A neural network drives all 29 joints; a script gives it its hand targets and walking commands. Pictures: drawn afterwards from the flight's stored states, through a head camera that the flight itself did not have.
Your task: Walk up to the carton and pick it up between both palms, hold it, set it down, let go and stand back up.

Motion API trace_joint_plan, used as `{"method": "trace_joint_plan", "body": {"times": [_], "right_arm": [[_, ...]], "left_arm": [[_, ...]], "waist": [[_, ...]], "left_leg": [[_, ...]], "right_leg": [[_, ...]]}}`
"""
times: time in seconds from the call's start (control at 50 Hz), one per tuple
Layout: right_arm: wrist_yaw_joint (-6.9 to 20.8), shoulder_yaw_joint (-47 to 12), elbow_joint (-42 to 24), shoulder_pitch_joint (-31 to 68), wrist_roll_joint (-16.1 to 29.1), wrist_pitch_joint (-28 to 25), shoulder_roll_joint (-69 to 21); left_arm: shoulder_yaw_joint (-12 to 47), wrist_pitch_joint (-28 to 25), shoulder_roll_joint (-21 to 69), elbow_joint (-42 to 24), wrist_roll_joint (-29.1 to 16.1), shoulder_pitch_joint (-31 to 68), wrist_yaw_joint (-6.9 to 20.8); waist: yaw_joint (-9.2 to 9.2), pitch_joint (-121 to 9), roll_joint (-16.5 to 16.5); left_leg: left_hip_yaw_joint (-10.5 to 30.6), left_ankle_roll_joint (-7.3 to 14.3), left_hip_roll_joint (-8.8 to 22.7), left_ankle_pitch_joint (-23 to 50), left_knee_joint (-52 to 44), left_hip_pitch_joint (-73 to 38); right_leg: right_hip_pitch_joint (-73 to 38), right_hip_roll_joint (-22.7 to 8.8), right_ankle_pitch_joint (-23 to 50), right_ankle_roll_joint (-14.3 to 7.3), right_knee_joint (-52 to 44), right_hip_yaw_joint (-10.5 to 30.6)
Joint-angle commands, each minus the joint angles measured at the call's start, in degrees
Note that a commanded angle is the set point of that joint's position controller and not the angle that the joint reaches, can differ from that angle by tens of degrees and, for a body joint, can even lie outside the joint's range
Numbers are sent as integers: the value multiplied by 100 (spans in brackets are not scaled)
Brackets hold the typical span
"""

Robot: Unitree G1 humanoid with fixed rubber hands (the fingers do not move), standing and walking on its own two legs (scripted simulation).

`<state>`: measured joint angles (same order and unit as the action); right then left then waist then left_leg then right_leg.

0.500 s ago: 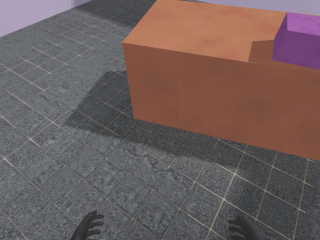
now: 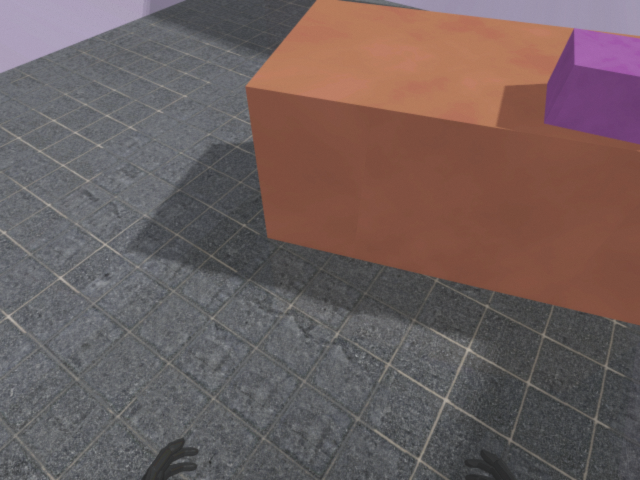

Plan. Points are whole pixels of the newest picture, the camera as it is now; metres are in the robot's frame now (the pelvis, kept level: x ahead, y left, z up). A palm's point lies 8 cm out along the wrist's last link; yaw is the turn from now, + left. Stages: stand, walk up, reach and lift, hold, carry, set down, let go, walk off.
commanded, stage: stand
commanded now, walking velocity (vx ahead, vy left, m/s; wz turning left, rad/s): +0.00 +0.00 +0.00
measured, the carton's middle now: (615, 85) +1.00 -0.72 -0.01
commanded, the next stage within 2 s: none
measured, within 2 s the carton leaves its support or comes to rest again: neither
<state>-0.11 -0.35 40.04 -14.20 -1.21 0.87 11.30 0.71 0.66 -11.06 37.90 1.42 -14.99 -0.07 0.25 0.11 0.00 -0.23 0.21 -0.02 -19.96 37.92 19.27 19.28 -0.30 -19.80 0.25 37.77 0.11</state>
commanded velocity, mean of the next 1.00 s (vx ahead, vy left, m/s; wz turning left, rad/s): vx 0.00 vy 0.00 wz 0.00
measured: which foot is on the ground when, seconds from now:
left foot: down 0.00-1.00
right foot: down 0.00-1.00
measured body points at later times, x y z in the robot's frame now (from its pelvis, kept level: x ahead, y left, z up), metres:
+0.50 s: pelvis +0.01 +0.00 +0.00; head +0.03 +0.00 +0.45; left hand +0.12 +0.23 -0.12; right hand +0.11 -0.24 -0.12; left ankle +0.00 +0.12 -0.72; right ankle +0.00 -0.12 -0.72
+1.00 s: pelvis +0.01 +0.00 +0.01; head +0.03 +0.00 +0.46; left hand +0.09 +0.23 -0.13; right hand +0.09 -0.24 -0.13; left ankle +0.00 +0.12 -0.72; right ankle +0.00 -0.12 -0.72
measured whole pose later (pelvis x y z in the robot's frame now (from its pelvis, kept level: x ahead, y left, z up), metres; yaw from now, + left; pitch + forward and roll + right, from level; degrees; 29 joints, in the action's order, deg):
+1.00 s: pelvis +0.01 +0.00 +0.01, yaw +0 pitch +0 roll +0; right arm -1.3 1.4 48.6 -15.0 -0.9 0.5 11.0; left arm -0.7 0.4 -10.8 46.9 1.1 -15.6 -1.3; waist 0.1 1.3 -0.2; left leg -0.2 0.0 0.1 -18.7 33.0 14.5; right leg 14.7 -0.2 -18.8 0.0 33.3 0.0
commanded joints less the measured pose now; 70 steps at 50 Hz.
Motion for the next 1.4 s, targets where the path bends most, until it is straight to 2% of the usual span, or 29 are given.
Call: {"method": "trace_joint_plan", "body": {"times": [0.0, 0.06, 0.1, 0.14, 0.2, 0.22, 0.28, 0.38, 0.4, 0.44, 0.52, 0.54, 0.56, 0.58, 0.62, 0.66, 0.68, 0.72, 0.8, 0.86, 0.92, 0.98, 1.06, 1.14, 1.2, 1.22, 1.24, 1.3, 1.38], "right_arm": [[-33, 157, -425, -9, 4, -107, 541], [-30, 167, -425, 43, -4, -114, 534], [-35, 168, -388, -24, 10, -113, 515], [-51, 184, -336, -46, 3, -96, 539], [-29, 192, -292, -79, -3, -92, 511], [-20, 197, -298, -61, -5, -103, 529], [-33, 204, -234, -130, 11, -132, 553], [-42, 228, -165, -119, 10, -133, 553], [-60, 211, -150, -148, 10, -126, 501], [-77, 222, -114, -130, 9, -97, 480], [-67, 240, -64, -138, 28, -112, 514], [-79, 249, -45, -111, 10, -108, 545], [-90, 249, -29, -81, 8, -119, 542], [-87, 264, -4, -117, 6, -125, 571], [-94, 273, 57, -202, 20, -114, 552], [-87, 268, 108, -182, 24, -112, 505], [-107, 275, 135, -161, 18, -93, 510], [-104, 284, 203, -187, 24, -101, 502], [-120, 302, 303, -175, 16, -99, 545], [-133, 303, 422, -224, 23, -116, 544], [-130, 302, 521, -149, 28, -114, 514], [-133, 306, 685, -287, 32, -102, 441], [-158, 325, 841, -251, 39, -110, 494], [-173, 329, 1066, -312, 38, -129, 489], [-191, 323, 1229, -332, 49, -101, 457], [-195, 330, 1268, -351, 44, -114, 456], [-189, 327, 1321, -368, 53, -114, 447], [-197, 303, 1518, -471, 47, -111, 332], [-196, 292, 1661, -375, 55, -110, 333]], "left_arm": [[-156, -101, -573, -378, 6, -21, -33], [-151, -108, -522, -362, -8, 42, -11], [-150, -94, -518, -335, -12, 53, -30], [-165, -110, -541, -280, -8, -122, -33], [-159, -123, -531, -288, -3, -33, -38], [-143, -129, -483, -285, -12, 10, -46], [-175, -131, -559, -221, -21, -87, -51], [-195, -102, -587, -133, -12, -109, -75], [-195, -102, -585, -129, -13, -162, -75], [-199, -104, -549, -100, -18, -121, -64], [-208, -101, -556, -30, -19, -86, -77], [-208, -100, -519, -11, -20, -90, -81], [-216, -107, -537, 29, -18, -134, -99], [-216, -102, -540, 65, -37, -197, -92], [-226, -116, -556, 103, -29, -118, -92], [-245, -118, -589, 161, -32, -96, -100], [-241, -122, -547, 205, -31, -203, -102], [-248, -104, -591, 230, -32, -118, -120], [-255, -99, -564, 387, -26, -199, -127], [-270, -107, -590, 488, -34, -226, -140], [-288, -107, -604, 606, -28, -239, -135], [-279, -116, -557, 738, -22, -219, -160], [-279, -131, -501, 940, -38, -314, -156], [-298, -123, -530, 1134, -44, -299, -177], [-291, -124, -517, 1314, -50, -393, -182], [-284, -122, -478, 1396, -50, -433, -178], [-262, -128, -419, 1439, -46, -364, -184], [-272, -130, -441, 1599, -42, -405, -192], [-256, -117, -409, 1790, -52, -339, -194]], "waist": [[-13, -321, -25], [-6, -252, -92], [25, -226, 127], [-37, -213, 46], [9, -173, 64], [37, -187, 164], [2, -376, -4], [-21, -163, 18], [-21, -245, -162], [-17, -147, -200], [18, -207, 94], [-12, -120, -30], [-44, -181, -4], [-42, -216, -44], [19, -207, 95], [36, -130, 10], [-23, -118, -22], [18, -107, -72], [-10, -48, 39], [-16, -54, 104], [-47, 65, -49], [15, 65, -113], [-42, 24, 116], [-18, 69, -39], [-45, 104, -57], [-33, 101, 90], [-20, 154, 97], [-17, 143, -74], [-23, 362, -50]], "left_leg": [[335, 100, 278, 902, -713, -100], [364, 115, 308, 941, -761, -55], [333, 108, 271, 757, -770, -38], [322, 124, 258, 743, -750, -97], [268, 101, 223, 913, -712, -158], [259, 96, 230, 998, -655, -250], [314, 118, 286, 1217, -708, -269], [324, 126, 289, 1250, -736, -224], [314, 123, 291, 1273, -742, -282], [331, 122, 289, 1195, -796, -177], [329, 122, 299, 1194, -769, -324], [373, 145, 337, 1246, -842, -219], [363, 149, 340, 1365, -810, -287], [340, 135, 333, 1408, -806, -340], [339, 136, 329, 1372, -780, -427], [301, 132, 314, 1391, -800, -412], [312, 136, 314, 1326, -823, -424], [343, 153, 338, 1404, -864, -400], [335, 149, 339, 1234, -924, -413], [348, 151, 355, 1430, -955, -495], [333, 133, 334, 1354, -1013, -482], [332, 138, 329, 1310, -1088, -500], [363, 153, 371, 1426, -1131, -614], [354, 140, 398, 1535, -1247, -661], [357, 145, 385, 1394, -1345, -731], [366, 150, 415, 1501, -1337, -829], [362, 144, 399, 1474, -1344, -760], [363, 130, 427, 1557, -1400, -834], [385, 135, 426, 1390, -1508, -754]], "right_leg": [[-131, -250, 894, -152, -673, 250], [-137, -230, 945, -164, -670, 235], [-122, -244, 847, -160, -750, 247], [-68, -242, 780, -174, -784, 294], [-29, -297, 879, -197, -814, 347], [-6, -303, 989, -207, -829, 344], [-262, -260, 1144, -178, -716, 247], [-203, -293, 1191, -191, -762, 297], [-264, -284, 1233, -186, -731, 286], [-294, -273, 1150, -184, -743, 257], [-248, -275, 1233, -192, -790, 257], [-317, -268, 1237, -182, -755, 254], [-373, -296, 1370, -191, -743, 270], [-382, -288, 1368, -184, -758, 266], [-348, -308, 1417, -224, -833, 304], [-327, -312, 1456, -202, -817, 299], [-322, -319, 1349, -206, -876, 311], [-388, -322, 1444, -222, -849, 308], [-378, -317, 1285, -210, -966, 305], [-471, -351, 1480, -230, -967, 345], [-427, -355, 1345, -237, -1070, 377], [-519, -357, 1365, -236, -1112, 364], [-605, -350, 1438, -225, -1194, 348], [-674, -380, 1490, -244, -1227, 361], [-685, -386, 1368, -242, -1356, 384], [-669, -387, 1469, -233, -1342, 360], [-673, -390, 1485, -242, -1360, 376], [-766, -386, 1500, -226, -1378, 347], [-710, -394, 1408, -222, -1497, 369]]}}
